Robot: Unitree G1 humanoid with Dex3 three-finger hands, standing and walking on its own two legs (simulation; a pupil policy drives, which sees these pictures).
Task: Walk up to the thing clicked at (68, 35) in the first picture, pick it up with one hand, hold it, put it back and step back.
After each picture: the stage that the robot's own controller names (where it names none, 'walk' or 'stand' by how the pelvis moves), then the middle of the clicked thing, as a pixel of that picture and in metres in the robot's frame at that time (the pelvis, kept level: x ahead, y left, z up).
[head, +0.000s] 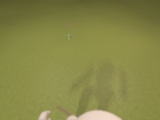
stand; (69, 37) +1.98 +0.60 -0.72
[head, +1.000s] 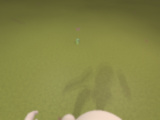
walk; (77, 41) +1.91 +0.27 -0.70
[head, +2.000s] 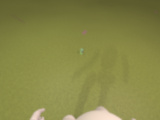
walk; (81, 51) +1.34 +0.13 -0.72
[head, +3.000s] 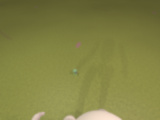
walk; (75, 72) +0.84 +0.23 -0.71
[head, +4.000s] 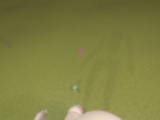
walk; (75, 89) +0.51 +0.25 -0.71
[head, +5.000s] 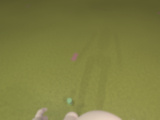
stand; (69, 101) +0.32 +0.23 -0.70
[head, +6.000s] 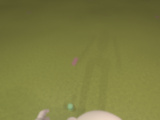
stand; (70, 107) +0.29 +0.22 -0.72
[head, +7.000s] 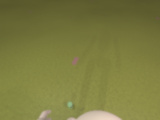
stand; (70, 105) +0.32 +0.22 -0.73
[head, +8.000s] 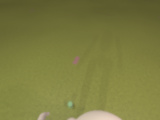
stand; (70, 105) +0.32 +0.22 -0.73
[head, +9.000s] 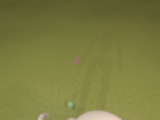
stand; (70, 105) +0.32 +0.21 -0.73
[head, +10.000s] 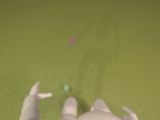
go down; (66, 88) +0.35 +0.22 -0.62
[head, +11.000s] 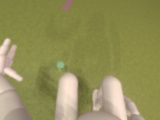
go down; (61, 66) +0.41 +0.23 -0.30
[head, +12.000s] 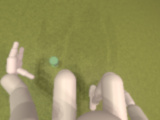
close in; (54, 62) +0.41 +0.25 -0.26
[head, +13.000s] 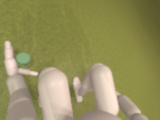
close; (23, 60) +0.40 +0.28 -0.22
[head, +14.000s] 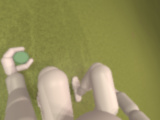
close; (21, 59) +0.39 +0.28 -0.22
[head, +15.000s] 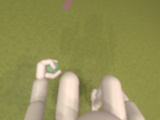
lift; (52, 69) +0.32 +0.26 -0.09
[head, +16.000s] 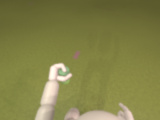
hold; (64, 75) +0.32 +0.17 +0.04
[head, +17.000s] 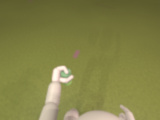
hold; (66, 77) +0.32 +0.17 +0.00
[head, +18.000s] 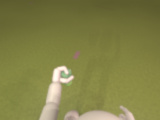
hold; (66, 77) +0.32 +0.17 +0.00
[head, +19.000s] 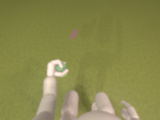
crouch; (61, 70) +0.37 +0.19 -0.06
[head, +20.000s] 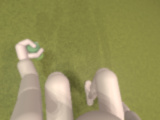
lower; (35, 51) +0.46 +0.28 -0.14
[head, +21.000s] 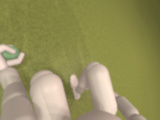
lower; (12, 56) +0.42 +0.29 -0.22
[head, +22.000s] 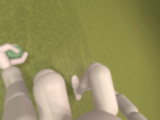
lower; (16, 55) +0.42 +0.29 -0.22
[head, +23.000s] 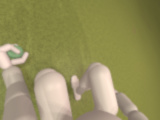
lower; (16, 55) +0.42 +0.29 -0.22
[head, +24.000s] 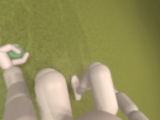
lower; (17, 55) +0.42 +0.28 -0.22
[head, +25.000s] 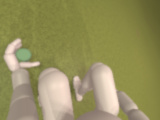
open; (23, 56) +0.40 +0.27 -0.22
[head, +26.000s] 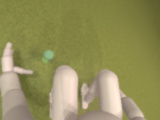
stand; (47, 56) +0.41 +0.24 -0.23
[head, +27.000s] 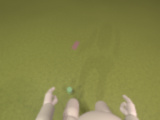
stand; (69, 90) +0.38 +0.19 -0.60
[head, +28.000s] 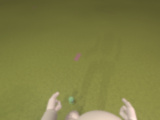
stand; (71, 100) +0.36 +0.20 -0.67
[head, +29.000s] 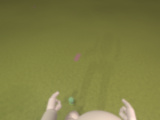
stand; (71, 101) +0.36 +0.19 -0.67
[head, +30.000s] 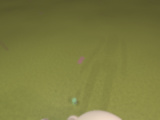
stand; (74, 101) +0.39 +0.19 -0.72
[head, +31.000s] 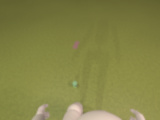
walk; (75, 84) +0.47 +0.19 -0.69
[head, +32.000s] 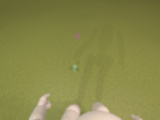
walk; (75, 68) +0.73 +0.20 -0.69
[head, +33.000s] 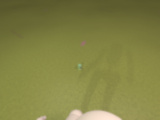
stand; (79, 67) +0.99 +0.24 -0.71
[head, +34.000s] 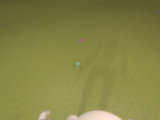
stand; (78, 65) +0.97 +0.20 -0.72
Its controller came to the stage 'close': yes
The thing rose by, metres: 0.71
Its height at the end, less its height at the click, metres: +0.00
